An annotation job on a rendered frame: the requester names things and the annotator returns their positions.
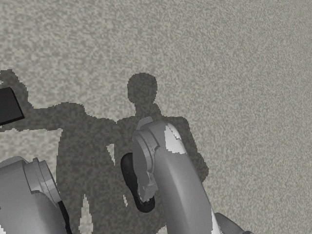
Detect left robot foot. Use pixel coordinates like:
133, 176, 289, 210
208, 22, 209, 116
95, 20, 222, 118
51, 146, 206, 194
58, 200, 72, 234

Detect right robot hand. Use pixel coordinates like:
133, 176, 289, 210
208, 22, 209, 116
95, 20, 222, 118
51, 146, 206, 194
214, 213, 245, 234

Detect small box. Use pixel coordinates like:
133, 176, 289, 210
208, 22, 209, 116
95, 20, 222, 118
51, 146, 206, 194
0, 87, 25, 126

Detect right robot foot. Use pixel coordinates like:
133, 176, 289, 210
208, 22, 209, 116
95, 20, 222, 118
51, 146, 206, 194
120, 153, 155, 213

